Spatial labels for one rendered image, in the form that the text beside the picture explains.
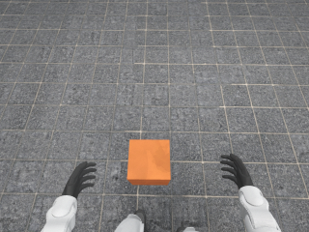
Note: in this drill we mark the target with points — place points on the carton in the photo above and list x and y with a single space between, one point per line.
149 162

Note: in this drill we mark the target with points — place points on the robot left shin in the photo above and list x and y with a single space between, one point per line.
133 216

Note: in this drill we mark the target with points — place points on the robot left forearm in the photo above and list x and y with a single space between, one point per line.
61 216

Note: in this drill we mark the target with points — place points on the robot left thigh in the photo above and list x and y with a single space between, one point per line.
130 225

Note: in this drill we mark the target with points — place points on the robot left hand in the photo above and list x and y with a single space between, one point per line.
74 184

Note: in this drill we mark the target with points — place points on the robot right forearm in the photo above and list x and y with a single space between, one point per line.
253 207

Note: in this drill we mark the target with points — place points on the robot right hand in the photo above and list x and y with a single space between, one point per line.
242 177

